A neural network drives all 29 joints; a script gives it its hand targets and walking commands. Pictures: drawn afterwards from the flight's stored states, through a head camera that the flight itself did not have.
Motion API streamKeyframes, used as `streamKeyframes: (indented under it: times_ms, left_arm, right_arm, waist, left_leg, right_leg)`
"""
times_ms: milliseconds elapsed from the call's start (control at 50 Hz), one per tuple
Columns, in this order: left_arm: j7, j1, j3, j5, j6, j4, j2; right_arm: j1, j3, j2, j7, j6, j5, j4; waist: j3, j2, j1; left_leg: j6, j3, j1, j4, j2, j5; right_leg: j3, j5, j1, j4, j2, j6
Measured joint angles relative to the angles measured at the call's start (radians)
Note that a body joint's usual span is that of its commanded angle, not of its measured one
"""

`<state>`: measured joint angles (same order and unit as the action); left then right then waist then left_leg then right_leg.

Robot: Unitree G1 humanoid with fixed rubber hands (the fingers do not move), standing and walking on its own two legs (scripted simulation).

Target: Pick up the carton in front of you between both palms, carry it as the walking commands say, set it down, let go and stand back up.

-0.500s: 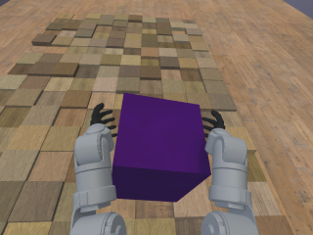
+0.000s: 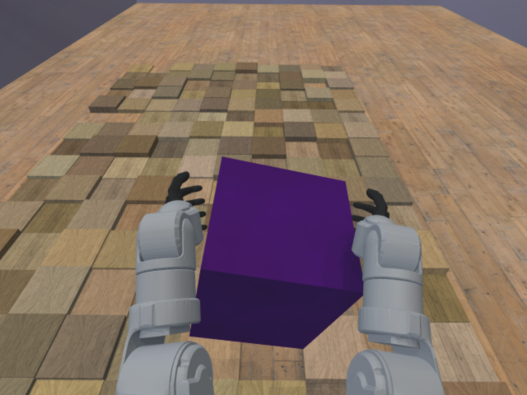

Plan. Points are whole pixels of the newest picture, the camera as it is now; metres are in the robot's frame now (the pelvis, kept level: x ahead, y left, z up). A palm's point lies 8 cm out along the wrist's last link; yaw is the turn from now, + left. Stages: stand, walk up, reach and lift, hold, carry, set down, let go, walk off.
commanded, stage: carry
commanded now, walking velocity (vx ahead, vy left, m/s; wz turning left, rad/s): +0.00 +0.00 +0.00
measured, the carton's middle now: (265, 260) +0.33 +0.01 +0.04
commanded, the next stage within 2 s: none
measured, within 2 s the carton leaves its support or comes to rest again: neither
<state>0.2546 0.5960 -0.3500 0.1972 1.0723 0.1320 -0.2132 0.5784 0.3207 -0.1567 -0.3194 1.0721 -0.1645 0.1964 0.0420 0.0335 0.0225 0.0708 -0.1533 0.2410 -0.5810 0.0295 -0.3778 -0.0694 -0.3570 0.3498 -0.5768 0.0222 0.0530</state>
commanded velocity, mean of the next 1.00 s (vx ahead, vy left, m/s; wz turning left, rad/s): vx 0.00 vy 0.00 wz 0.00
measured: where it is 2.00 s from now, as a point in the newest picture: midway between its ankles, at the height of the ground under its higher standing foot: outside the picture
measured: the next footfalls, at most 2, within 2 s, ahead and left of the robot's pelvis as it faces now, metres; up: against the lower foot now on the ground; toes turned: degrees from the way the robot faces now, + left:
right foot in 0.02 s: +0.13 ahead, -0.04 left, -0.01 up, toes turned -4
left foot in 0.34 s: -0.03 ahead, +0.07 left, -0.01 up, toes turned +10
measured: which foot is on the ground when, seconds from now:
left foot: down 0.00-0.06, up 0.08-0.32, down 0.34-0.76, up 0.78-0.94, down 0.96-1.00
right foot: up 0.00-0.00, down 0.02-0.60, up 0.62-0.72, down 0.74-1.00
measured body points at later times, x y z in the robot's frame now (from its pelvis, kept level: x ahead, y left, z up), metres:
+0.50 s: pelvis -0.01 -0.08 -0.01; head -0.03 -0.09 +0.44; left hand +0.31 +0.09 +0.12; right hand +0.33 -0.22 +0.10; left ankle -0.08 +0.06 -0.74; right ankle +0.07 -0.06 -0.73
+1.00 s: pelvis +0.01 -0.16 -0.01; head +0.02 -0.14 +0.44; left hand +0.34 +0.03 +0.10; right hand +0.37 -0.27 +0.10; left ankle -0.02 -0.09 -0.74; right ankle -0.05 -0.27 -0.72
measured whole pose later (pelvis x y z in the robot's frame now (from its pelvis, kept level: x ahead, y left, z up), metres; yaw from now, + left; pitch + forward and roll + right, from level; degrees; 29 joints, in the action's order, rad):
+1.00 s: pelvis +0.01 -0.16 -0.01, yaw +7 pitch +3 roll -2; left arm 0.26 0.54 -0.28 0.14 1.02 -0.07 -0.24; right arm 0.51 0.31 -0.19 -0.31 1.02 -0.17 -0.03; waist 0.03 0.02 0.02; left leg 0.07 -0.11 0.30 -0.58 0.00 -0.33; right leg -0.04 -0.47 0.27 -0.71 0.05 0.02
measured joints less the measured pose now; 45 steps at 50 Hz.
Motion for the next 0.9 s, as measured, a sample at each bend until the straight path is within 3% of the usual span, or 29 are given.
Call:
streamKeyframes:
  times_ms: [60,120,200,300,320,340,360,380,400,440,480,560,580,600,620,640,660,680,700,720,740,780,800,820,860,900]
  left_arm:
    - [0.000,-0.010,0.000,-0.003,-0.003,-0.010,-0.002]
    - [0.000,-0.008,-0.012,0.009,-0.007,0.010,-0.013]
    - [-0.003,-0.022,-0.006,0.012,-0.029,0.016,-0.026]
    - [-0.002,-0.040,0.006,-0.022,-0.069,-0.103,-0.020]
    - [-0.002,-0.040,0.010,-0.024,-0.074,-0.132,-0.021]
    - [-0.002,-0.039,0.017,-0.023,-0.076,-0.152,-0.018]
    - [-0.002,-0.038,0.023,-0.023,-0.071,-0.166,-0.014]
    - [-0.004,-0.035,0.032,-0.021,-0.063,-0.179,-0.010]
    - [-0.012,-0.034,0.040,-0.024,-0.059,-0.185,-0.007]
    - [-0.012,-0.051,0.054,-0.028,-0.057,-0.174,-0.014]
    - [-0.019,-0.085,0.047,-0.027,-0.051,-0.165,-0.027]
    - [-0.038,-0.111,0.034,-0.017,-0.028,-0.160,-0.015]
    - [-0.038,-0.114,0.033,-0.013,-0.020,-0.163,-0.011]
    - [-0.040,-0.119,0.032,-0.008,-0.008,-0.179,-0.003]
    - [-0.049,-0.114,0.022,-0.014,0.005,-0.197,0.011]
    - [-0.052,-0.099,0.027,-0.024,0.003,-0.183,0.022]
    - [-0.050,-0.077,0.042,-0.025,-0.014,-0.140,0.021]
    - [-0.038,-0.058,0.058,-0.026,-0.027,-0.098,0.010]
    - [-0.017,-0.045,0.074,-0.022,-0.029,-0.078,-0.004]
    - [-0.009,-0.027,0.078,-0.010,-0.027,-0.078,-0.020]
    - [-0.003,0.001,0.073,-0.003,-0.018,-0.090,-0.022]
    - [-0.003,0.024,0.065,-0.007,-0.035,-0.095,-0.015]
    - [0.000,0.002,0.067,-0.009,-0.044,-0.098,-0.019]
    - [0.010,-0.031,0.069,-0.018,-0.043,-0.110,-0.027]
    - [0.026,-0.086,0.083,-0.061,-0.027,-0.150,-0.033]
    - [0.026,-0.097,0.076,-0.082,-0.011,-0.194,-0.022]
  right_arm:
    - [0.003,0.013,-0.010,0.001,-0.002,-0.007,-0.004]
    - [0.002,0.038,-0.025,0.005,-0.008,-0.038,0.014]
    - [0.007,0.041,-0.022,0.003,-0.002,-0.066,0.001]
    - [0.036,0.020,-0.021,0.014,-0.045,-0.013,-0.057]
    - [0.036,0.019,-0.025,0.016,-0.057,-0.002,-0.077]
    - [0.031,0.017,-0.028,0.018,-0.072,0.007,-0.087]
    - [0.023,0.012,-0.031,0.020,-0.082,0.012,-0.097]
    - [0.013,0.005,-0.033,0.020,-0.082,0.015,-0.115]
    - [0.000,0.001,-0.036,0.020,-0.082,0.012,-0.135]
    - [-0.043,-0.005,-0.037,0.022,-0.068,0.009,-0.167]
    - [-0.075,-0.009,-0.034,0.020,-0.032,0.032,-0.182]
    - [-0.077,-0.025,-0.036,0.034,-0.006,0.040,-0.150]
    - [-0.075,-0.024,-0.040,0.037,-0.011,0.038,-0.135]
    - [-0.070,-0.025,-0.048,0.040,-0.015,0.036,-0.124]
    - [-0.049,-0.025,-0.060,0.038,-0.016,0.035,-0.116]
    - [-0.037,-0.024,-0.063,0.039,-0.017,0.010,-0.120]
    - [-0.037,-0.015,-0.054,0.036,-0.013,-0.016,-0.130]
    - [-0.041,-0.011,-0.035,0.030,-0.009,-0.037,-0.133]
    - [-0.051,-0.016,-0.012,0.025,0.000,-0.040,-0.144]
    - [-0.048,-0.016,0.007,0.018,0.011,-0.027,-0.163]
    - [-0.025,-0.014,0.017,0.014,0.013,-0.017,-0.165]
    - [0.010,-0.024,0.040,0.011,-0.005,0.017,-0.152]
    - [0.006,-0.029,0.045,0.013,-0.014,0.027,-0.134]
    - [-0.013,-0.025,0.040,0.013,-0.016,0.037,-0.128]
    - [-0.071,-0.020,0.018,0.011,0.000,0.057,-0.173]
    - [-0.096,-0.016,-0.020,0.011,-0.005,0.055,-0.209]
  waist:
    - [0.032,-0.009,0.028]
    - [0.045,-0.008,0.007]
    - [0.042,0.013,-0.010]
    - [0.014,0.010,-0.031]
    - [0.006,-0.003,-0.039]
    - [0.000,-0.007,-0.042]
    - [-0.008,-0.007,-0.044]
    - [-0.012,-0.005,-0.048]
    - [-0.014,0.006,-0.054]
    - [0.001,0.022,-0.062]
    - [0.011,0.003,-0.046]
    - [0.031,-0.006,-0.022]
    - [0.031,0.000,-0.017]
    - [0.027,0.013,-0.008]
    - [0.023,0.017,-0.019]
    - [0.031,0.013,-0.041]
    - [0.043,0.007,-0.049]
    - [0.058,-0.006,-0.047]
    - [0.071,-0.025,-0.038]
    - [0.070,-0.045,-0.020]
    - [0.060,-0.048,0.003]
    - [0.027,-0.109,0.029]
    - [0.020,-0.141,0.027]
    - [0.014,-0.160,0.022]
    - [0.004,-0.147,0.020]
    - [-0.003,-0.101,0.026]
  left_leg:
    - [-0.013,0.000,0.057,-0.082,-0.016,-0.060]
    - [-0.024,0.056,0.125,-0.195,-0.017,-0.070]
    - [-0.028,0.076,0.143,-0.253,-0.017,-0.054]
    - [-0.020,0.081,0.022,-0.016,-0.014,-0.137]
    - [-0.017,0.066,-0.016,0.055,-0.026,-0.147]
    - [0.025,0.056,-0.051,0.123,-0.030,-0.170]
    - [0.056,0.039,-0.087,0.192,-0.036,-0.180]
    - [0.050,0.040,-0.109,0.231,-0.042,-0.196]
    - [0.028,0.044,-0.107,0.225,-0.039,-0.230]
    - [-0.010,0.065,-0.087,0.160,-0.029,-0.253]
    - [-0.037,0.069,-0.082,0.088,-0.057,-0.211]
    - [-0.010,0.096,-0.092,0.041,-0.089,-0.204]
    - [-0.004,0.085,-0.116,0.077,-0.101,-0.224]
    - [0.012,0.050,-0.161,0.147,-0.119,-0.269]
    - [0.021,0.021,-0.186,0.206,-0.135,-0.303]
    - [0.016,0.025,-0.160,0.214,-0.144,-0.269]
    - [0.007,0.034,-0.111,0.187,-0.154,-0.173]
    - [-0.008,0.034,-0.065,0.154,-0.173,-0.081]
    - [-0.029,0.023,-0.028,0.122,-0.200,-0.021]
    - [-0.035,0.013,0.004,0.065,-0.225,0.005]
    - [-0.035,0.017,0.040,-0.020,-0.235,-0.027]
    - [-0.030,0.078,0.097,-0.176,-0.270,-0.153]
    - [-0.042,0.123,0.124,-0.245,-0.256,-0.210]
    - [-0.050,0.156,0.141,-0.296,-0.225,-0.238]
    - [-0.066,0.154,0.155,-0.350,-0.140,-0.231]
    - [-0.073,0.103,0.142,-0.264,-0.077,-0.160]
  right_leg:
    - [-0.008,-0.017,-0.020,-0.008,0.015,0.035]
    - [-0.043,0.039,-0.019,0.064,0.028,0.059]
    - [-0.065,0.119,-0.020,0.199,0.042,0.046]
    - [-0.070,0.175,0.016,0.263,0.075,0.076]
    - [-0.079,0.182,0.014,0.280,0.087,0.055]
    - [-0.085,0.187,0.014,0.293,0.096,-0.005]
    - [-0.087,0.183,0.018,0.288,0.100,-0.106]
    - [-0.096,0.149,0.042,0.241,0.099,-0.191]
    - [-0.099,0.087,0.075,0.156,0.084,-0.225]
    - [-0.077,0.045,0.091,0.050,0.050,-0.197]
    - [-0.095,0.039,0.054,0.052,0.070,-0.111]
    - [-0.114,0.046,-0.009,0.102,0.113,-0.016]
    - [-0.113,0.064,-0.033,0.142,0.123,-0.054]
    - [-0.102,0.075,-0.042,0.160,0.128,-0.203]
    - [-0.102,-0.013,0.017,-0.028,0.120,-0.374]
    - [-0.081,-0.127,0.102,-0.314,0.104,-0.407]
    - [-0.038,-0.204,0.160,-0.544,0.087,-0.367]
    - [0.010,-0.236,0.177,-0.660,0.072,-0.303]
    - [0.047,-0.225,0.149,-0.628,0.047,-0.244]
    - [0.068,-0.185,0.083,-0.468,0.010,-0.209]
    - [0.091,-0.142,0.008,-0.278,-0.029,-0.194]
    - [0.047,-0.270,-0.038,-0.224,-0.014,-0.196]
    - [0.020,-0.301,-0.047,-0.225,-0.004,-0.217]
    - [0.006,-0.261,-0.052,-0.217,0.007,-0.215]
    - [0.010,-0.133,-0.057,-0.196,0.016,-0.063]
    - [0.032,-0.114,-0.063,-0.156,0.014,-0.018]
